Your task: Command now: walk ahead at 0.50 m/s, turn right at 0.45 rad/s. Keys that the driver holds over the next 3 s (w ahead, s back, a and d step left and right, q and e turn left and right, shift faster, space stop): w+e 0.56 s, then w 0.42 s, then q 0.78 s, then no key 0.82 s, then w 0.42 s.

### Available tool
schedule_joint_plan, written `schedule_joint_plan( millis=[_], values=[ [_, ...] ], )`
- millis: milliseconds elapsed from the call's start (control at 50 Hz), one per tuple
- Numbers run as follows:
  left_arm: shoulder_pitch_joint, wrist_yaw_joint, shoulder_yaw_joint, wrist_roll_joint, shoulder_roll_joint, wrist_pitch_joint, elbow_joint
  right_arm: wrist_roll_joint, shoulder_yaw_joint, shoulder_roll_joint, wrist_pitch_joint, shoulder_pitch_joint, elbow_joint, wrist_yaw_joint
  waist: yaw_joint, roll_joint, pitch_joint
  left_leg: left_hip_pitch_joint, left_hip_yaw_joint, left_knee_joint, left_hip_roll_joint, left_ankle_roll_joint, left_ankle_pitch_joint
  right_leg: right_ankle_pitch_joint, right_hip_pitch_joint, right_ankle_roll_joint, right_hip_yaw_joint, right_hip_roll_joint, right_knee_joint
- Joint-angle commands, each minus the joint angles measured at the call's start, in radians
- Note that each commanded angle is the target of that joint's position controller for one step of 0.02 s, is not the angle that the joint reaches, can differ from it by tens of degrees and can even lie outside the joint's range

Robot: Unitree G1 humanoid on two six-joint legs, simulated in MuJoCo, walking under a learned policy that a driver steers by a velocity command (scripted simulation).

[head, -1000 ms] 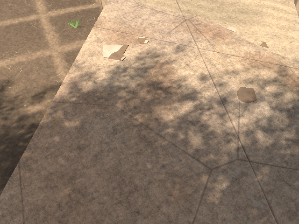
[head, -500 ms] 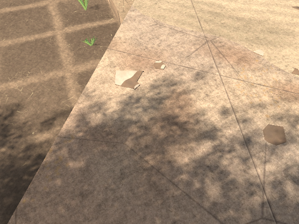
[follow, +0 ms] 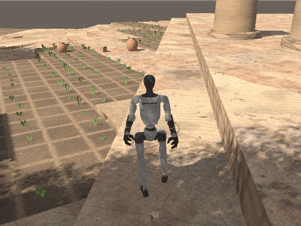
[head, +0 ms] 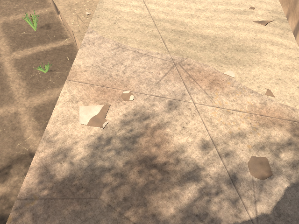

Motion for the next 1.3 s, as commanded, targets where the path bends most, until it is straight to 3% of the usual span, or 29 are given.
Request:
schedule_joint_plan(
  millis=[20,100,160,200,240,260,280,300,340,380,480,660,720,760,780,800,820,840,860,880,920,1000,1080,1160,1220,1240,1260,1280,1300],
  values=[
    [-0.082,-0.01,-0.007,0.0,0.008,-0.007,-0.075,0.001,-0.013,-0.099,-0.016,0.009,-0.038,-0.008,0.002,0.098,0.064,-0.047,-0.074,-0.127,0.259,0.038,0.313,0.101,-0.032,0.008,-0.036,0.002,-0.133],
    [-0.199,-0.016,-0.02,0.006,-0.002,-0.01,-0.127,-0.002,-0.016,-0.115,-0.008,0.079,-0.009,-0.022,-0.031,0.099,0.078,0.06,-0.011,-0.092,0.289,0.035,0.46,0.103,-0.008,-0.021,-0.119,0.028,-0.303],
    [-0.199,-0.017,-0.015,0.009,0.014,-0.011,-0.142,-0.007,-0.02,-0.134,0.007,0.087,0.001,-0.031,-0.012,0.117,0.06,0.15,0.034,0.013,0.312,0.027,0.741,-0.002,0.053,-0.071,-0.163,0.077,-0.359],
    [-0.117,-0.01,-0.002,0.011,0.037,-0.009,-0.124,-0.011,-0.029,-0.164,0.019,0.066,-0.005,-0.037,0.032,0.148,0.003,0.181,0.058,0.175,0.322,0.027,1.008,-0.116,0.163,-0.118,-0.195,0.142,-0.363],
    [0.091,0.001,0.027,0.016,0.083,-0.021,-0.065,-0.008,-0.038,-0.19,0.038,0.042,-0.022,-0.03,0.122,0.125,-0.114,0.1,0.068,0.525,0.316,0.018,0.941,-0.146,0.423,-0.176,-0.176,0.197,-0.467],
    [0.226,0.016,0.058,0.03,0.169,-0.026,-0.036,-0.003,-0.034,-0.174,0.036,0.025,-0.053,-0.023,0.187,0.032,-0.201,-0.112,0.072,0.834,0.281,-0.015,0.617,-0.225,0.659,-0.236,0.039,0.055,-0.542],
    [0.169,0.022,0.084,0.012,0.273,-0.013,-0.065,0.01,-0.021,-0.077,0.024,0.031,-0.133,0.001,0.1,-0.231,-0.264,-0.594,-0.004,1.231,0.022,-0.085,-0.314,-0.19,0.953,-0.405,0.631,-0.232,-0.654],
    [0.19,0.026,0.082,-0.008,0.268,0.001,-0.067,0.0,-0.029,-0.153,0.008,-0.089,-0.165,0.007,0.14,-0.034,-0.251,-0.72,-0.219,1.266,0.042,-0.074,-0.272,-0.144,0.929,-0.413,0.673,-0.242,-0.73],
    [0.088,0.037,0.055,-0.015,0.16,-0.006,-0.061,0.013,-0.023,-0.135,-0.013,-0.111,-0.17,0.008,0.053,0.091,-0.043,-0.689,-0.239,1.081,0.143,-0.066,-0.122,0.03,0.675,-0.32,0.435,-0.184,-0.76],
    [0.029,0.046,0.037,-0.022,0.117,-0.027,-0.07,-0.024,-0.022,-0.122,0.021,-0.084,-0.163,0.007,-0.011,0.092,-0.02,-0.561,-0.244,0.958,0.17,-0.092,-0.106,0.188,0.536,-0.264,0.294,-0.084,-0.771],
    [0.111,0.036,0.044,-0.026,0.168,-0.056,-0.063,-0.032,-0.016,-0.103,0.071,-0.184,-0.219,0.02,-0.001,0.032,-0.007,-0.583,-0.203,0.758,0.166,-0.143,-0.001,0.265,0.478,-0.237,0.235,-0.014,-0.796],
    [0.27,0.046,0.032,-0.012,0.153,-0.052,-0.042,-0.017,0.006,-0.104,0.054,-0.455,-0.323,0.037,0.113,-0.023,0.01,-0.628,-0.179,0.396,0.103,-0.102,0.207,0.372,0.68,-0.168,0.258,-0.023,-0.741],
    [0.237,0.056,0.031,-0.006,0.177,-0.06,-0.044,-0.014,-0.001,-0.132,0.041,-0.391,-0.32,0.034,0.062,-0.04,0.007,-0.479,-0.181,0.3,0.072,-0.048,0.139,0.5,0.694,-0.131,0.262,-0.056,-0.69],
    [0.2,0.052,0.034,-0.003,0.201,-0.067,-0.045,-0.011,-0.022,-0.174,0.029,-0.178,-0.253,0.017,-0.038,-0.023,-0.086,-0.219,-0.155,0.232,0.013,-0.007,0.083,0.706,0.678,-0.098,0.218,-0.018,-0.473],
    [0.194,0.047,0.028,-0.006,0.183,-0.072,-0.051,-0.022,-0.035,-0.209,0.018,-0.027,-0.218,0.004,-0.108,0.016,-0.176,0.004,-0.231,0.211,0.094,0.028,0.081,0.568,0.564,-0.081,0.183,0.029,-0.264],
    [0.296,0.04,0.006,-0.035,0.085,-0.076,-0.077,-0.047,-0.06,-0.318,0.015,0.096,-0.214,-0.005,-0.091,0.205,-0.341,0.302,-0.628,0.204,0.378,0.131,-0.02,0.114,0.306,-0.039,0.108,0.149,0.087],
    [0.337,0.04,0.009,-0.033,0.11,-0.073,-0.061,-0.027,-0.066,-0.306,0.035,0.081,-0.189,0.007,-0.064,0.3,-0.365,0.321,-0.972,0.035,0.478,0.208,-0.09,-0.418,0.117,-0.031,0.088,0.242,0.265],
    [0.261,0.042,0.015,-0.005,0.146,-0.065,-0.063,-0.01,-0.05,-0.232,0.042,-0.031,-0.212,0.014,-0.03,0.143,-0.171,0.158,-0.866,0.012,0.439,0.194,-0.218,-0.346,0.04,-0.039,0.123,0.166,0.32],
    [0.178,0.032,0.011,0.002,0.138,-0.065,-0.079,-0.005,-0.032,-0.163,0.04,-0.108,-0.223,0.019,-0.023,0.06,-0.074,0.026,-0.719,-0.009,0.391,0.173,-0.199,-0.27,0.042,-0.039,0.117,0.125,0.273],
    [0.144,0.025,0.007,0.0,0.118,-0.063,-0.091,-0.01,-0.022,-0.134,0.035,-0.129,-0.214,0.02,-0.005,0.068,-0.019,-0.059,-0.608,-0.037,0.339,0.145,-0.105,-0.24,0.059,-0.039,0.105,0.094,0.215],
    [0.158,0.013,0.0,0.016,0.096,-0.043,-0.088,-0.006,-0.014,-0.119,0.021,-0.11,-0.18,0.017,0.026,0.124,-0.008,-0.136,-0.477,-0.068,0.276,0.114,0.038,-0.215,0.126,-0.02,0.085,0.067,0.143],
    [0.073,0.004,-0.011,0.021,0.076,-0.032,-0.117,0.009,-0.018,-0.14,-0.001,-0.035,-0.131,0.022,0.029,0.117,0.012,-0.124,-0.379,-0.105,0.257,0.141,0.287,-0.136,0.053,0.019,0.016,0.028,0.035],
    [-0.051,0.01,-0.041,0.009,0.02,-0.04,-0.154,0.01,-0.013,-0.143,0.009,0.008,-0.094,0.02,0.01,0.13,-0.003,-0.148,-0.25,-0.012,0.18,0.107,0.75,-0.021,0.158,0.067,-0.056,0.064,-0.239],
    [-0.101,0.036,-0.037,-0.006,0.061,-0.041,-0.165,0.01,-0.025,-0.18,0.033,0.035,-0.087,0.013,-0.016,0.162,-0.051,-0.074,-0.298,0.103,0.179,0.075,0.765,0.028,0.225,0.06,-0.042,0.116,-0.37],
    [0.002,0.055,-0.024,-0.001,0.098,-0.06,-0.136,0.017,-0.034,-0.186,0.048,-0.012,-0.107,0.002,0.038,0.136,-0.067,-0.078,-0.375,0.249,0.173,0.035,0.616,0.079,0.375,0.029,-0.005,0.115,-0.554],
    [0.07,0.064,-0.012,0.015,0.14,-0.075,-0.121,0.026,-0.033,-0.168,0.046,-0.015,-0.121,0.002,0.06,0.068,-0.112,-0.146,-0.359,0.385,0.122,0.007,0.486,0.259,0.522,0.006,0.043,0.037,-0.602],
    [0.15,0.072,0.004,0.032,0.223,-0.082,-0.134,0.037,-0.018,-0.103,0.043,0.026,-0.168,-0.002,0.055,-0.102,-0.245,-0.296,-0.295,0.629,0.04,-0.023,0.027,0.722,0.743,-0.057,0.246,-0.237,-0.529],
    [0.132,0.063,0.018,-0.006,0.246,-0.055,-0.146,0.048,-0.018,-0.078,0.068,0.163,-0.149,-0.018,0.03,-0.24,-0.375,-0.413,-0.218,0.847,-0.063,-0.031,-0.5,0.886,0.818,-0.204,0.399,-0.399,-0.523],
    [0.1,0.06,0.005,-0.023,0.172,-0.037,-0.168,0.017,-0.038,-0.151,0.094,0.144,-0.118,-0.023,0.024,-0.088,-0.325,-0.444,-0.248,0.945,-0.011,-0.031,-0.465,0.663,0.723,-0.215,0.366,-0.348,-0.57]
  ],
)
